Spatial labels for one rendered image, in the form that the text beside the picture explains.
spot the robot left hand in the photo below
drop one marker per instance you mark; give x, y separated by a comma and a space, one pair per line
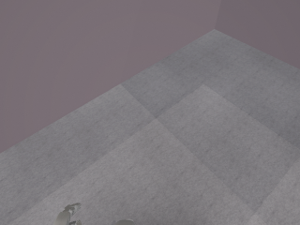
63, 218

